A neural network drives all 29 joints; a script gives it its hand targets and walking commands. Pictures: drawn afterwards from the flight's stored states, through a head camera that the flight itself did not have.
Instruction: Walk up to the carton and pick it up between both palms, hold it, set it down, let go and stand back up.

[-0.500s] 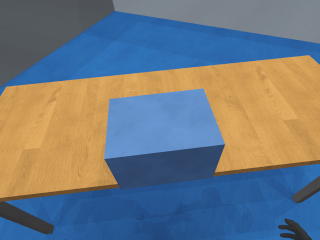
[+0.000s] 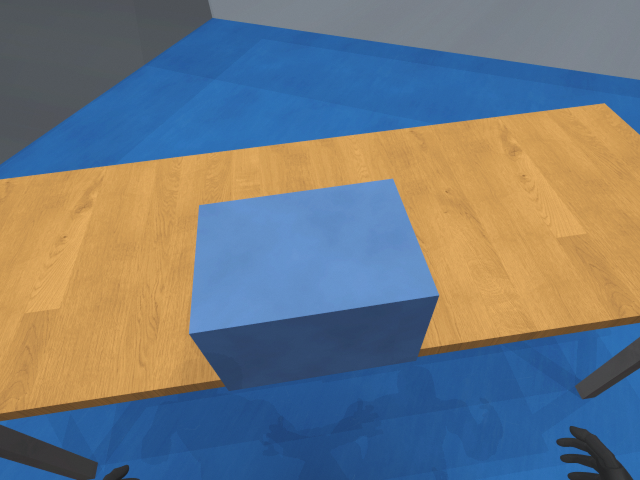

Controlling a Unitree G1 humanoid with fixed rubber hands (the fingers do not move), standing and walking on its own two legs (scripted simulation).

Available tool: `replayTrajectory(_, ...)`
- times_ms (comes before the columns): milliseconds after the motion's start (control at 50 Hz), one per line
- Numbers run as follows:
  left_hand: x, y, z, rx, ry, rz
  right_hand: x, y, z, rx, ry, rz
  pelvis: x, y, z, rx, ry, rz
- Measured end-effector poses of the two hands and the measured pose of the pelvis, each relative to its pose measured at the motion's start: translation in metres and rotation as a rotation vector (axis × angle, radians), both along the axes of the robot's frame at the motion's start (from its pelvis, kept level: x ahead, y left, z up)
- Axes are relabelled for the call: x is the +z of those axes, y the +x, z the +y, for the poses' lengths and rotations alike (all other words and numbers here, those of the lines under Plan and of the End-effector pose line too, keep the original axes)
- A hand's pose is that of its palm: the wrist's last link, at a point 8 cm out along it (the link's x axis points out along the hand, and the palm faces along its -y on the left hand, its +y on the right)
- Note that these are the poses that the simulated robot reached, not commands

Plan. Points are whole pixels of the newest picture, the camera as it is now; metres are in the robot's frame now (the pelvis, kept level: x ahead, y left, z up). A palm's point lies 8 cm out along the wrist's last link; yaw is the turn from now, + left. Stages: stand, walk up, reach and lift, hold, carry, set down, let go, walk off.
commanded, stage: walk up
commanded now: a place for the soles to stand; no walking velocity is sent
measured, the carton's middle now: (310, 285) +0.38 +0.04 -0.03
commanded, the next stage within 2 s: reach and lift in 0.26 s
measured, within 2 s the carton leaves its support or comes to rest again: neither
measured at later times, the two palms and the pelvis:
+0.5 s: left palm (151, 434) +0.20 +0.27 -0.10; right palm (590, 471) +0.14 -0.30 -0.10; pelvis -0.02 +0.00 -0.03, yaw +4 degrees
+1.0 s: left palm (128, 468) +0.15 +0.27 -0.06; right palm out of the picture +0.12 -0.27 -0.06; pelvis -0.03 +0.01 +0.00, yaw +1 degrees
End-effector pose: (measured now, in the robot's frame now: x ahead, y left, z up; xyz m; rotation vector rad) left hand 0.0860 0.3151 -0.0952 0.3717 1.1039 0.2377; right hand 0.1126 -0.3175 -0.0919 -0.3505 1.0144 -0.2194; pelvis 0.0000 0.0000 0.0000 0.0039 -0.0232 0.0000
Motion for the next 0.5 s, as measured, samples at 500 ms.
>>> replayTrajectory(500,-0.003,0.111,-0.046,-0.085,-0.052,-0.093,-0.01,0.025,0.017,0.007,0.036,-0.125,-0.027,-0.019,0.001,0.068,0.01,-0.005)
